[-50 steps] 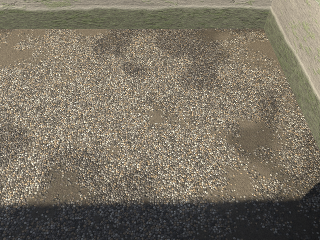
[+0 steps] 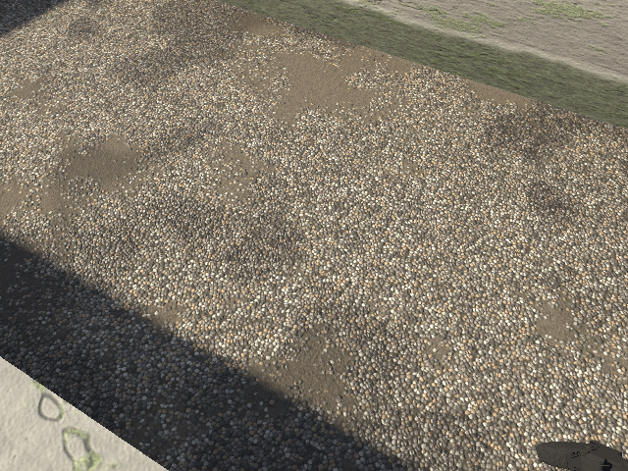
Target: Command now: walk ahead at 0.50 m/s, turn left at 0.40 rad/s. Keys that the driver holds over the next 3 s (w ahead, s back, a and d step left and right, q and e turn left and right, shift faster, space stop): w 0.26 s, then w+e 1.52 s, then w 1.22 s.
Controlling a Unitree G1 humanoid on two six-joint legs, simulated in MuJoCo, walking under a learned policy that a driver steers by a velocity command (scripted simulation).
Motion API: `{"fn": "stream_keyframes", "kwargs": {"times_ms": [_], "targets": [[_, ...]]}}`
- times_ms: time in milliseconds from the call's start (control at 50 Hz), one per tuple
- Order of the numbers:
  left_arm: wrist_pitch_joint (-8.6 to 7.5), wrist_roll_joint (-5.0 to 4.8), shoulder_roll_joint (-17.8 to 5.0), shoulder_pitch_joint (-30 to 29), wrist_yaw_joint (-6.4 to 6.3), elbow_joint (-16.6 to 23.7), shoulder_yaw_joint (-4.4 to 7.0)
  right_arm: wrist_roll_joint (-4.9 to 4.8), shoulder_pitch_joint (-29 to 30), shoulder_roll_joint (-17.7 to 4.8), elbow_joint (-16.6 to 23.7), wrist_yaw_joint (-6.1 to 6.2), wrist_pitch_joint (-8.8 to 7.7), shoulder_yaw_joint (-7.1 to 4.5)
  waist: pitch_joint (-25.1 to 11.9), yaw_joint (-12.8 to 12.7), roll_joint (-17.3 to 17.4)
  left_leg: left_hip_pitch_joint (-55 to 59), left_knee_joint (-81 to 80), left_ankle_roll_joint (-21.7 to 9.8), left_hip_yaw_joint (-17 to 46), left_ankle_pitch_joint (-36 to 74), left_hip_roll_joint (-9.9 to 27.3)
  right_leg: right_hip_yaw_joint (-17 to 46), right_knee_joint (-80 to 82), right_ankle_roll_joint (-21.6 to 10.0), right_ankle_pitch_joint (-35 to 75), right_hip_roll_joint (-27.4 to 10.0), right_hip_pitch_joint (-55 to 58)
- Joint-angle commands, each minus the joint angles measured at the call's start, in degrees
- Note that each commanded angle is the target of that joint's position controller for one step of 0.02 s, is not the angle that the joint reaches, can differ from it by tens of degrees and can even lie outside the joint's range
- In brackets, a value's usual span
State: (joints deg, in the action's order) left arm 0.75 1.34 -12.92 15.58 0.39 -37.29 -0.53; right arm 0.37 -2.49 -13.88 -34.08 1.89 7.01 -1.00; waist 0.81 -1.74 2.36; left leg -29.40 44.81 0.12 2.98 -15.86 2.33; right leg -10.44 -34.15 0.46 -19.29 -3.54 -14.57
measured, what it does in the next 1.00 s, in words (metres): steps to the left, turning right: left foot, then right foot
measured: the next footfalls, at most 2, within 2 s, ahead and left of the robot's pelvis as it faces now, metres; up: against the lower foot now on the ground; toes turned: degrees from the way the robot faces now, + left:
left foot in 0.04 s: +0.11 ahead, +0.12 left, +0.00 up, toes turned +1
right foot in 0.40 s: +0.06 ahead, -0.01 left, +0.00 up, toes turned +1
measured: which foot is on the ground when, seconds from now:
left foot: up 0.00-0.02, down 0.04-0.42, up 0.44-0.70, down 0.72-1.00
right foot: down 0.00-0.06, up 0.08-0.38, down 0.40-0.74, up 0.76-1.00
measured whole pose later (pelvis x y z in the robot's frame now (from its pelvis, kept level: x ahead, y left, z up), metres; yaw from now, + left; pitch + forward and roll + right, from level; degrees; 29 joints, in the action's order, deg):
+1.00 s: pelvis +0.07 +0.15 +0.00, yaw -18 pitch +0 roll +0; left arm 7.5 0.4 -17.0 3.3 1.0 -31.4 2.4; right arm 1.9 -12.1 -13.7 -36.2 0.9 -0.7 0.2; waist 0.6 0.7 -0.3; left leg -21.2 33.1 -2.3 -8.2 -12.4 2.6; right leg 3.2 -55.0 2.3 -24.7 2.1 -26.4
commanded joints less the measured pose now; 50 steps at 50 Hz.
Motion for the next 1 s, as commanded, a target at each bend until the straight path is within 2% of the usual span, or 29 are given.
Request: {"fn": "stream_keyframes", "kwargs": {"times_ms": [20,40,60,80,100,120,160,220,320,380,400,420,440,460,500,540,580,640,700,720,740,760,780,800,820,860,900,940,1000], "targets": [[0.99,-0.24,-7.99,-2.55,-0.17,4.53,2.91,1.03,2.79,-1.25,5.32,-0.75,-1.25,0.62,-5.75,0.88,-9.49,11.71,-10.45,-1.48,-7.04,1.08,-3.2,9.07,8.29,-6.79,-1.81,-9.78,-1.15],[1.54,-0.29,-6.87,-2.91,-0.17,4.72,2.94,1.27,-0.86,-1.02,4.41,-0.69,-1.2,0.79,-5.55,2.01,-7.37,17.29,-12.11,-2.62,-5.63,2.87,-3.0,6.92,3.3,-5.06,-4.3,-7.64,-4.2],[1.62,-0.21,-3.04,-1.15,0.07,6.41,1.91,0.45,-3.19,-4.66,3.27,-0.52,-1.49,-0.23,-9.15,1.66,3.0,23.83,-14.59,-5.17,4.29,2.31,1.41,0.85,-5.58,-0.89,-9.12,-0.85,-10.68],[1.3,-0.43,-2.52,-6.2,1.05,9.46,1.37,-1.92,-6.59,-9.65,2.49,-1.32,-1.5,-2.13,-8.02,6.52,16.66,21.02,-23.19,-10.43,18.52,-8.84,7.55,-1.25,-18.0,2.14,-12.83,3.93,-18.64],[1.43,-1.04,-6.53,-12.48,1.32,11.15,2.94,-1.8,-9.46,-9.71,2.19,-1.39,-1.65,-2.15,-3.89,9.65,14.89,22.66,-27.79,-14.34,27.13,-9.86,11.97,5.22,-27.69,3.38,-16.45,4.75,-28.54],[1.33,-1.52,-7.34,-13.11,1.2,10.77,3.51,-1.25,-8.52,-8.59,2.2,-0.68,-1.86,-2.02,-3.44,8.57,9.61,21.11,-26.8,-15.64,26.13,-5.54,12.53,9.13,-32.89,4.79,-14.03,4.38,-29.76],[0.59,-1.55,-4.89,-8.11,0.29,8.5,3.01,-0.08,-2.94,-4.7,2.89,0.58,-3.04,-1.07,-6.74,3.24,7.25,15.88,-24.01,-13.77,17.25,2.88,9.0,10.98,-32.11,5.37,-9.15,2.92,-22.39],[1.68,-0.23,-4.88,-6.89,-0.37,6.01,3.3,-0.36,0.13,-1.93,3.92,-0.42,-5.18,-0.39,-8.87,1.95,5.37,10.41,-24.78,-13.71,13.38,4.68,6.96,9.47,-30.92,4.5,-4.8,4.57,-14.35],[2.3,-0.51,-2.86,-10.34,0.71,6.05,1.63,-0.55,-2.64,-3.88,3.45,-1.17,-5.15,-1.05,-7.29,4.47,3.23,7.6,-26.55,-12.07,13.97,-5.96,7.59,7.32,-13.8,0.48,-4.85,6.48,-3.75],[2.05,-1.13,-0.18,-6.68,0.58,4.58,0.66,-0.87,-1.84,-3.6,3.63,-0.94,-4.65,-1.07,-4.46,2.02,0.94,0.78,-24.3,-9.42,12.49,-11.46,7.14,6.78,1.08,-3.16,0.81,6.62,8.05],[1.56,-0.89,-0.02,-4.63,0.32,4.33,0.42,-1.15,-1.93,-2.61,3.69,-0.4,-4.55,-0.9,-3.94,1.35,-1.0,-5.19,-19.75,-7.2,11.13,-10.29,5.6,12.81,3.99,-5.36,-1.11,3.98,14.76],[1.05,-0.16,-3.38,0.28,-0.09,3.88,0.93,-1.17,-0.6,0.51,5.35,0.04,-4.79,-0.09,-5.57,0.36,-11.73,-12.1,-4.39,-4.5,3.71,-9.4,0.26,27.42,6.28,-8.88,0.56,-6.51,21.15],[1.43,-2.17,-10.13,-0.93,-0.48,4.28,3.67,-0.14,3.21,-3.33,8.21,0.13,-4.96,-0.44,-0.47,-1.74,-15.96,-18.99,-2.06,-1.41,-3.89,-8.52,-3.71,42.93,13.4,-13.76,-0.82,-13.86,14.71],[1.21,-2.24,-10.28,-0.97,-1.02,4.99,4.07,0.32,5.23,-6.43,8.4,0.28,-5.18,-1.5,1.66,-1.79,-10.85,-21.29,3.96,0.09,-0.67,-7.71,-2.3,46.94,15.63,-16.29,-0.49,-15.68,12.98],[0.56,-1.99,-8.23,-5.31,-1.59,6.3,3.29,0.38,4.12,-6.9,7.75,0.46,-5.13,-1.72,-0.67,0.75,-7.8,-17.6,10.04,2.8,1.01,-4.93,-2.05,40.81,13.91,-16.53,15.54,-13.7,9.96],[0.02,-2.37,-6.11,-7.57,-1.56,6.72,2.42,1.15,1.8,-5.14,6.85,0.12,-4.62,-1.1,-2.88,2.92,-6.73,-9.63,9.5,4.33,-0.06,-2.55,-1.32,33.44,12.64,-13.62,23.92,-8.27,5.24],[-0.01,-2.36,-5.51,-9.57,-1.28,7.19,1.92,1.07,2.67,-3.27,6.83,0.28,-4.37,-0.47,-3.39,3.31,-7.01,-3.89,6.59,4.63,-1.9,0.61,-2.05,27.89,10.31,-10.96,29.85,-3.84,1.02],[1.13,-1.47,-6.74,-8.34,-0.66,6.89,2.52,1.1,2.72,-1.99,6.54,0.28,-4.21,0.36,-4.28,1.93,-7.92,2.65,-2.19,3.51,-3.74,1.07,-3.35,26.25,7.73,-10.25,29.2,-1.28,-0.29],[3.04,-1.31,-8.36,-10.0,0.17,8.72,3.07,0.37,-0.55,-2.22,5.62,-0.29,-5.25,0.63,-5.45,2.73,-8.6,13.4,-12.72,2.8,-4.38,3.52,-3.95,29.84,6.75,-8.84,12.11,0.42,-3.81],[3.42,-1.82,-7.93,-11.07,0.23,9.26,3.12,1.01,-3.26,-2.79,4.76,-0.54,-5.71,0.37,-5.77,3.76,-6.15,19.34,-14.11,2.41,-4.01,5.51,-2.85,29.91,5.44,-6.81,4.22,1.58,-6.64],[3.24,-2.51,-6.2,-11.1,0.24,10.02,2.87,1.72,-7.35,-4.59,3.74,-0.43,-6.19,-0.2,-7.45,4.66,-1.7,28.69,-13.04,0.68,0.41,5.53,2.27,27.61,0.53,-4.76,-5.48,3.87,-14.33],[3.18,-2.72,-3.66,-10.37,0.32,11.64,2.13,1.59,-8.99,-11.34,3.59,-0.64,-6.6,-2.26,-9.44,5.28,12.95,27.85,-20.19,-3.46,12.05,-4.85,10.39,17.95,-10.02,-2.29,-10.89,9.2,-18.69],[3.29,-1.73,-6.32,-12.14,0.39,12.04,3.07,1.01,-10.34,-12.03,3.67,-0.57,-6.4,-2.48,-7.07,7.19,15.69,25.6,-25.42,-6.98,23.0,-6.85,16.72,15.83,-19.63,-0.67,-13.18,8.84,-22.54],[3.31,-1.19,-8.7,-14.6,0.36,11.88,4.31,1.08,-10.71,-10.61,3.81,-0.24,-6.77,-1.99,-5.29,6.98,8.87,21.84,-26.04,-8.9,24.74,-6.76,17.81,17.73,-27.45,0.16,-12.01,8.24,-23.87],[3.43,-1.31,-8.01,-14.52,0.42,11.37,4.41,1.33,-8.1,-8.93,4.54,0.11,-7.12,-1.44,-4.78,5.01,5.91,18.45,-26.08,-9.37,21.84,-4.26,17.36,18.42,-32.37,0.94,-9.49,7.75,-23.3],[4.15,-1.32,-6.66,-12.28,0.76,10.51,4.07,1.14,-2.96,-7.41,5.13,0.54,-8.02,-0.9,-5.74,1.14,6.57,13.74,-26.44,-9.2,14.14,1.71,15.23,17.5,-35.2,1.9,-5.25,6.23,-19.89],[5.19,-0.95,-6.99,-10.92,0.66,9.22,4.12,1.03,-1.75,-6.85,4.73,-0.16,-8.76,-0.8,-6.44,-0.3,5.81,9.72,-26.04,-8.59,6.91,7.85,13.1,15.15,-34.52,2.51,-2.55,6.27,-14.74],[5.88,-0.69,-6.26,-11.83,0.82,9.27,3.44,0.98,-2.06,-6.21,3.89,-0.74,-9.16,-0.61,-6.41,-0.54,4.94,9.2,-24.72,-7.26,1.57,8.47,11.45,13.5,-26.2,2.33,-2.64,5.63,-11.21],[6.69,-0.74,-4.5,-14.9,0.48,10.58,2.0,2.44,-4.57,-6.42,2.74,-1.32,-8.92,-0.41,-5.51,1.84,6.96,11.21,-23.26,-7.07,-2.08,8.62,10.2,11.93,-13.17,1.2,-8.33,5.69,-7.39]]}}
